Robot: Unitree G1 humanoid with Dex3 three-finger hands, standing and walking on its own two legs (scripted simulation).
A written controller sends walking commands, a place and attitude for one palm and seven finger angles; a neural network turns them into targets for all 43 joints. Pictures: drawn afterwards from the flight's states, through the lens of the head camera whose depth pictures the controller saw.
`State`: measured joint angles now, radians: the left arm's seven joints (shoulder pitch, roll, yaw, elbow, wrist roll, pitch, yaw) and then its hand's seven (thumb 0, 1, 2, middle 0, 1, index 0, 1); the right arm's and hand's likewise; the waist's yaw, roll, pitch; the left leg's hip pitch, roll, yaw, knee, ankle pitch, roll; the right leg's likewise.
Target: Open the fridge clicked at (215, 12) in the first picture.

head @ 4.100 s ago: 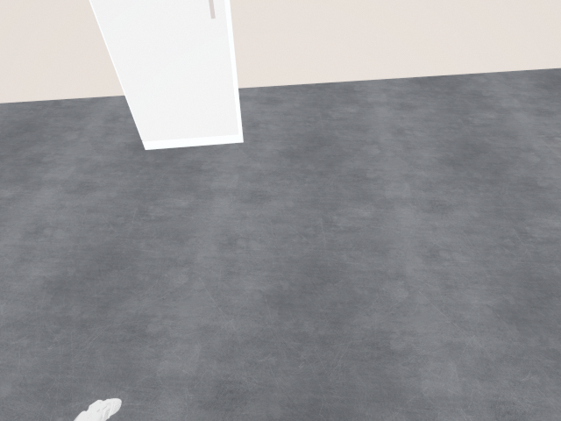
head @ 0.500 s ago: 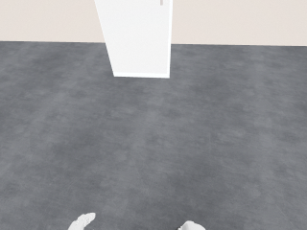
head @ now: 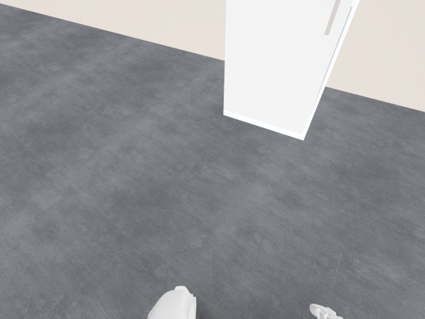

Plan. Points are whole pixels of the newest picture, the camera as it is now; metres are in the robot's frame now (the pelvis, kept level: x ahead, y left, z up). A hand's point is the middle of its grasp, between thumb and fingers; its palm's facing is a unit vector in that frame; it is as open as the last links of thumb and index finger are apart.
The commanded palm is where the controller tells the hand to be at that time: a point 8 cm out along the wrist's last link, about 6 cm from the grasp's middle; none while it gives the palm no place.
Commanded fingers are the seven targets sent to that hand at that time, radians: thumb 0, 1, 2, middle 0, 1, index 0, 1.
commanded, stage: walk to a spot facing it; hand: right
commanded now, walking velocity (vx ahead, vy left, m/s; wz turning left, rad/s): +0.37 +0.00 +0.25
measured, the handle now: out of the picture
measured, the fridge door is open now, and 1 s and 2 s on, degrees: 0 0 0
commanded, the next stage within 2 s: turn to face it in 0.94 s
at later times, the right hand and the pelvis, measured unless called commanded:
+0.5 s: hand (317, 295) +0.22 -0.20 -0.18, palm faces -0.01 +0.98 -0.18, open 7.3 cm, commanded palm none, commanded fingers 0.00 -0.90 -0.90 0.20 0.30 0.20 0.30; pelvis +0.24 -0.01 +0.00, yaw +5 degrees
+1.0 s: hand (282, 158) +0.59 -0.13 -0.16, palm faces -0.34 +0.92 -0.19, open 7.4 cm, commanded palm none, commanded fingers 0.00 -0.90 -0.90 0.20 0.30 0.20 0.30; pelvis +0.44 +0.01 +0.00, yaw +20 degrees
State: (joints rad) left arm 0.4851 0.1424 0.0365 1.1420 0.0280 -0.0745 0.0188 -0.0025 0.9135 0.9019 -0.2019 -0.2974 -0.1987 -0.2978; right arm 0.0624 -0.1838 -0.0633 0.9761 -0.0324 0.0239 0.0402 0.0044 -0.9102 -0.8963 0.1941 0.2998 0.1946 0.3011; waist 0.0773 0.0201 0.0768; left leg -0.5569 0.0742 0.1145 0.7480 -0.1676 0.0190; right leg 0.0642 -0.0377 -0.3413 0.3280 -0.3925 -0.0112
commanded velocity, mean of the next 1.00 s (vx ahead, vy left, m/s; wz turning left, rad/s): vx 0.33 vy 0.00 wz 0.37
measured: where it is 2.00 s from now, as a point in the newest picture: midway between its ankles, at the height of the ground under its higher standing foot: (212, 227)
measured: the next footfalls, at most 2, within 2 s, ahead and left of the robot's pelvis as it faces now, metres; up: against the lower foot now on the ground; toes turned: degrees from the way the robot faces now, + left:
left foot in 0.08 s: +0.18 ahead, +0.10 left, +0.00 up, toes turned +10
right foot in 0.52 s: +0.39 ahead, -0.13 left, +0.00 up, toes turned -5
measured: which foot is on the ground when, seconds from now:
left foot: up 0.00-0.06, down 0.08-0.54, up 0.56-1.00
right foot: down 0.00-0.10, up 0.12-0.50, down 0.52-1.00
